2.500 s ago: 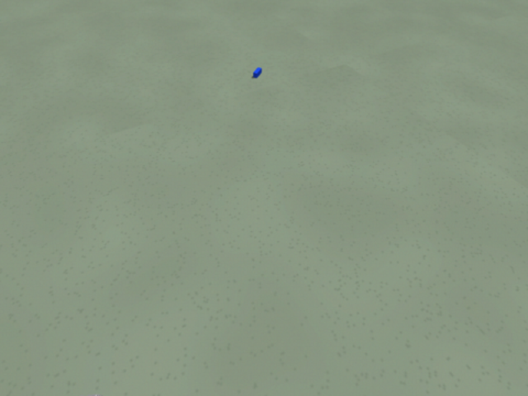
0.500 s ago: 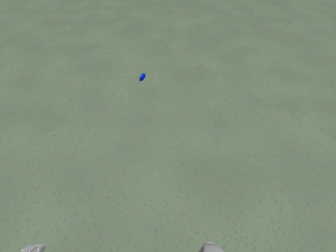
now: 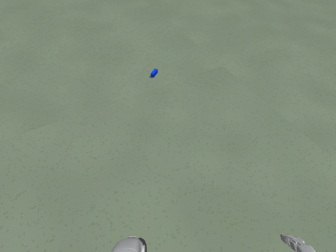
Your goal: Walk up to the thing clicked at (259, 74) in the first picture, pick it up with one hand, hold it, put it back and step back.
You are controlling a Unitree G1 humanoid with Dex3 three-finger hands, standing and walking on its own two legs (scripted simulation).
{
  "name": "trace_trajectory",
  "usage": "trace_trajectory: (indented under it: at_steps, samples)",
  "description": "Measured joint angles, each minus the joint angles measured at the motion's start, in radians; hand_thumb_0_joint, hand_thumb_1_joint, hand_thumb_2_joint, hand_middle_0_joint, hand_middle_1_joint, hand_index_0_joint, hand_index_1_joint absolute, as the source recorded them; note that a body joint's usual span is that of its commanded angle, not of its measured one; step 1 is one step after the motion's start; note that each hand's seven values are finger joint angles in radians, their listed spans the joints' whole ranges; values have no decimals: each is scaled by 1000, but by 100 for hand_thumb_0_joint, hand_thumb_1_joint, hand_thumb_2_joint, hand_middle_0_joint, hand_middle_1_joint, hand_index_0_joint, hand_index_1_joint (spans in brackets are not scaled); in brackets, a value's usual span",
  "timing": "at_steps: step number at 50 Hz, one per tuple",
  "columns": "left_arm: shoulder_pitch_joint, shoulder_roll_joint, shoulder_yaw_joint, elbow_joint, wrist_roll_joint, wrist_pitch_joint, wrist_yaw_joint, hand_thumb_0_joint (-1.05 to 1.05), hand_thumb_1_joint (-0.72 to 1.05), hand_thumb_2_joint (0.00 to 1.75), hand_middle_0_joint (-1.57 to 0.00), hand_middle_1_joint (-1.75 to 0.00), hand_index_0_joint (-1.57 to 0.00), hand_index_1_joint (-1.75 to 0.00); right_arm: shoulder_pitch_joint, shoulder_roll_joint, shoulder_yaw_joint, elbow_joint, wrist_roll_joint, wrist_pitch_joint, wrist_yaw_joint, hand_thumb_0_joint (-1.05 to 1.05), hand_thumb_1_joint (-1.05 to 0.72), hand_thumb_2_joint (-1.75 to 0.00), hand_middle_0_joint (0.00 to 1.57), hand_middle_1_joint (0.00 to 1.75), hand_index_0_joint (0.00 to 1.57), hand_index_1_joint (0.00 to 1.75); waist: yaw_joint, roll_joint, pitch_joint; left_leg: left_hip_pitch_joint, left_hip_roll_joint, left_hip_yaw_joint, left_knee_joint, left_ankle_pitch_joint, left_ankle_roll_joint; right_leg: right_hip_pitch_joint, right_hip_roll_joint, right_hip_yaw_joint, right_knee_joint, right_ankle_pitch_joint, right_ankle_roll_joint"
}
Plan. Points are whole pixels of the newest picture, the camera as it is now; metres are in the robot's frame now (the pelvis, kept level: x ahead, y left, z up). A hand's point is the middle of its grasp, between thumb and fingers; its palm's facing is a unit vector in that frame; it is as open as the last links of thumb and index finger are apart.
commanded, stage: walk up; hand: left
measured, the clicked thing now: (154, 72) +1.66 +0.19 -0.73
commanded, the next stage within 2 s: none
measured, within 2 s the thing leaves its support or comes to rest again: neither
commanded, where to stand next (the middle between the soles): +1.25 -0.02 m, yaw -1 degrees
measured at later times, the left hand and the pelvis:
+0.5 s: hand (105, 150) +0.41 +0.22 -0.11, palm faces -0.04 -0.91 -0.42, open 7.4 cm; pelvis +0.28 -0.06 +0.00, yaw -1 degrees
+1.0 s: hand (106, 130) +0.52 +0.26 -0.15, palm faces +0.00 -0.93 -0.36, open 7.4 cm; pelvis +0.52 -0.03 +0.00, yaw +1 degrees
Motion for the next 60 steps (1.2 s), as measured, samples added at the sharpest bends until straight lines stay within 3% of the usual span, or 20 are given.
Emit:
trace_trajectory:
  at_steps: [1, 4, 6, 9, 13, 17, 20, 22, 24, 26, 28, 32, 37, 41, 45, 47, 49, 51, 54, 60]
  samples:
    - [-8, 3, 1, 7, -2, 10, 8, 1, 89, 90, -20, -30, -21, -30, -6, 4, -7, -6, -8, -9, -9, 0, -91, -90, 20, 30, 20, 30, -5, -22, 9, -1, -19, 13, 50, -32, 2, -43, -32, 19, 139, -19, -20]
    - [-39, -2, -15, 16, -15, 27, 21, 1, 90, 90, -20, -30, -21, -30, 1, 16, -8, -29, 12, -22, -30, 0, -91, -90, 20, 30, 21, 30, -28, -33, 21, 34, -32, 17, 102, -119, 5, -244, 8, 152, 557, 25, -56]
    - [-53, 2, -23, 8, -22, 20, 18, 1, 90, 90, -20, -30, -21, -30, 20, 30, 6, -34, 23, -23, -42, 0, -91, -90, 20, 30, 21, 30, -35, -51, 19, 103, -38, 31, 47, -128, -1, -360, 8, 184, 646, 90, -59]
    - [-72, 5, -22, -11, -23, 11, 3, 1, 90, 90, -20, -30, -21, -30, 61, 39, 23, -29, 27, -29, -49, 0, -91, -90, 21, 30, 21, 30, -43, -65, 12, 204, -46, 45, -43, -134, -7, -490, -28, 178, 577, 149, -39]
    - [-101, 3, -16, -28, -10, 18, -24, 1, 90, 90, -20, -30, -21, -30, 113, 31, 30, -16, 21, -33, -45, 0, -91, -90, 21, 30, 21, 30, -62, -57, 8, 314, -49, 49, -122, -163, -12, -577, -70, 153, 363, 228, -13]
    - [-130, -1, -4, -20, -4, 22, -41, 1, 90, 90, -20, -30, -21, -30, 157, 13, 25, 0, 22, -29, -39, 0, -90, -90, 21, 30, 21, 30, -83, -35, 3, 403, -41, 48, -146, -222, -42, -578, -79, 132, 160, 374, -19]
    - [-142, -2, 6, -12, -4, 20, -42, 1, 90, 90, -20, -30, -21, -30, 193, 0, 19, 13, 22, -18, -43, 0, -90, -90, 21, 30, 21, 30, -92, -14, -15, 447, -23, 40, -104, -306, -69, -524, -60, 110, 86, 395, -32]
    - [-149, -2, 15, -15, -2, 8, -36, 1, 90, 90, -20, -30, -21, -30, 214, -10, 17, 23, 19, -11, -51, 0, -90, -90, 21, 30, 21, 30, -89, 9, -23, 440, 8, 25, 9, -392, -69, -475, -32, 90, 79, 383, -40]
    - [-162, -18, 20, -29, -1, -10, -20, 1, 90, 90, -20, -30, -21, -30, 198, -11, 18, 41, 19, 6, -62, 1, -91, -90, 21, 30, 21, 30, -76, 40, -4, 348, 23, -34, 272, -406, -30, -472, -10, 66, 164, 309, -43]
    - [-158, -39, 9, -46, -11, -19, -11, 1, 90, 90, -20, -30, -21, -30, 172, -11, 24, 53, 23, 16, -67, 1, -91, -90, 20, 30, 20, 30, -61, 52, 9, 231, -12, -80, 498, -368, -14, -434, -8, 58, 162, 273, -48]
    - [-139, -57, -4, -53, -15, -20, -5, 1, 90, 90, -20, -30, -21, -30, 145, -14, 28, 54, 28, 16, -65, 1, -91, -90, 20, 30, 20, 30, -50, 68, 14, 131, -17, -87, 575, -293, -6, -374, 1, 47, 105, 272, -50]
    - [-84, -67, -15, -47, -13, -18, 0, 1, 90, 90, -20, -30, -21, -30, 105, -9, 24, 30, 19, 12, -44, 1, -91, -90, 20, 30, 20, 30, -37, 80, 7, -13, 14, -84, 482, -186, -25, -269, 27, 30, -18, 279, -57]
    - [-22, -51, -6, -40, -5, -20, 1, 1, 90, 90, -20, -30, -21, -30, 74, -1, 16, 20, 3, 24, -22, 0, -91, -90, 20, 30, 20, 30, -14, 61, 6, -86, 45, -72, 253, -101, -51, -167, 43, 18, -104, 251, -54]
    - [16, -31, 4, -36, -2, -17, 2, 1, 90, 90, -20, -30, -21, -30, 49, -1, 10, 19, -1, 30, -12, 0, -91, -90, 20, 30, 20, 30, 3, 47, 15, -66, 50, -53, 86, -26, -43, -95, 47, 6, -110, 189, -31]
    - [55, -5, 5, -26, -1, -1, 7, 1, 90, 90, -20, -30, -21, -30, 30, 4, 7, 6, 2, 22, -11, 0, -91, -90, 20, 30, 20, 30, 15, 21, 4, 21, 21, -15, 0, -47, -17, -55, 29, 6, -29, 72, -5]
    - [54, 4, 3, -16, -5, 14, 17, 1, 90, 90, -20, -30, -21, -30, 14, 13, 3, -10, -8, 3, -22, 0, -91, -90, 20, 30, 20, 30, 12, -19, 17, 35, -13, 9, 45, -45, -6, -106, -20, 31, 158, 18, -24]
    - [36, -6, -8, -5, -12, 29, 27, 1, 90, 90, -20, -30, -21, -30, 8, 20, 4, -36, 5, -11, -33, 0, -91, -90, 20, 30, 20, 30, -3, -19, 28, 48, -16, 13, 90, -105, -1, -223, 1, 109, 428, 8, -46]
    - [19, -4, -21, -3, -17, 31, 27, 1, 90, 90, -20, -30, -21, -30, 15, 36, 13, -51, 20, -16, -43, 0, -91, -90, 20, 30, 21, 30, -15, -34, 31, 100, -23, 22, 57, -122, -1, -329, 16, 161, 581, 60, -55]
    - [1, -2, -21, -14, -21, 22, 17, 1, 90, 90, -20, -30, -21, -30, 41, 51, 31, -55, 27, -19, -51, 0, -91, -90, 21, 30, 21, 30, -26, -55, 23, 187, -36, 40, -25, -124, -2, -447, -13, 176, 578, 134, -45]
    - [-43, -7, -10, -29, -6, 31, -12, 1, 90, 90, -20, -30, -21, -30, 112, 43, 36, -44, 20, -24, -50, 0, -91, -90, 21, 30, 21, 30, -48, -51, 13, 320, -49, 56, -124, -157, -5, -563, -72, 151, 356, 246, -12]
